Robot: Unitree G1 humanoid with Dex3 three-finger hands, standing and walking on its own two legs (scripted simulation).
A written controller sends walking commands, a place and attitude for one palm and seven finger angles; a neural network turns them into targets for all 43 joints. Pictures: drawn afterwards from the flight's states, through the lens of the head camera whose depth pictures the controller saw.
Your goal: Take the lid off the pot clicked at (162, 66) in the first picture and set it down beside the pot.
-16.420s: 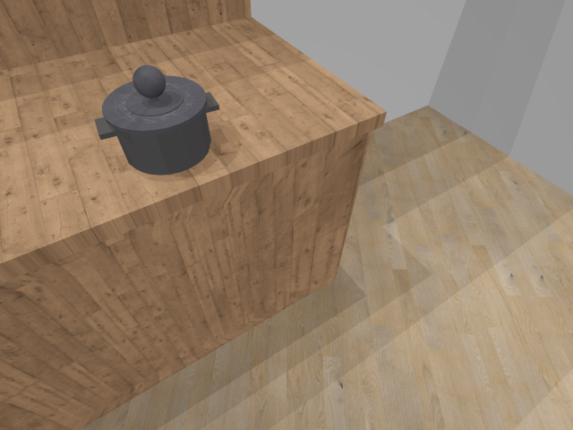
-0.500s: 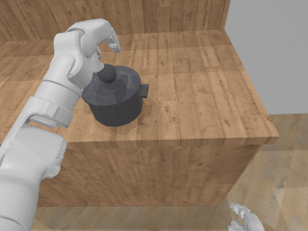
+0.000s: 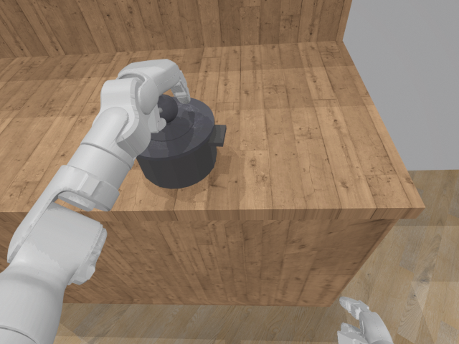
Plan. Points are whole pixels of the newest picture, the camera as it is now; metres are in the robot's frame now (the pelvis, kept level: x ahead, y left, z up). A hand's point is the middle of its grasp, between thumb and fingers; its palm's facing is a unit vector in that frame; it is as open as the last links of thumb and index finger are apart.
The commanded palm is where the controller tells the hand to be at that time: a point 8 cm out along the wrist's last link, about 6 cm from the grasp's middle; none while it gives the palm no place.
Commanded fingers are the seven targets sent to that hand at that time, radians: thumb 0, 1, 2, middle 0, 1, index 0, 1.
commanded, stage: lower the open fingers around the knob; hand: left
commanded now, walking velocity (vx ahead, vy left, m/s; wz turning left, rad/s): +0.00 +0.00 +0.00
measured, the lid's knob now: (163, 108) +0.48 +0.13 +0.17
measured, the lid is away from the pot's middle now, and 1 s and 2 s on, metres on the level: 0.00 0.01 0.01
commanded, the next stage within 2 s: close the fingers and squeeze the knob in 0.36 s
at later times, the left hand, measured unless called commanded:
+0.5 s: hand (163, 112) +0.45 +0.12 +0.18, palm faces -0.26 -0.09 -0.96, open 9.9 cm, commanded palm +0.43 +0.14 +0.25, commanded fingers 0.00 -0.21 1.28 -0.83 -0.08 -0.83 -0.08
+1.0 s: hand (156, 114) +0.44 +0.13 +0.18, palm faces -0.26 -0.10 -0.96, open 8.8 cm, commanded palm +0.43 +0.14 +0.25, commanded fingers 0.00 0.10 1.12 -0.71 -0.80 -0.71 -0.80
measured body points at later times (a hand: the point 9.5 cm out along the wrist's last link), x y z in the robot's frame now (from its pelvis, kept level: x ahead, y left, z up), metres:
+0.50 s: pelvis +0.00 -0.01 +0.00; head +0.02 -0.04 +0.45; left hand +0.46 +0.12 +0.24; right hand +0.16 -0.25 -0.12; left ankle +0.02 +0.08 -0.74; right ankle -0.03 -0.11 -0.74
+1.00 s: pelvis +0.00 -0.01 +0.00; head +0.02 -0.04 +0.45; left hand +0.45 +0.14 +0.24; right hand +0.16 -0.25 -0.12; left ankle +0.02 +0.08 -0.74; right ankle -0.03 -0.11 -0.74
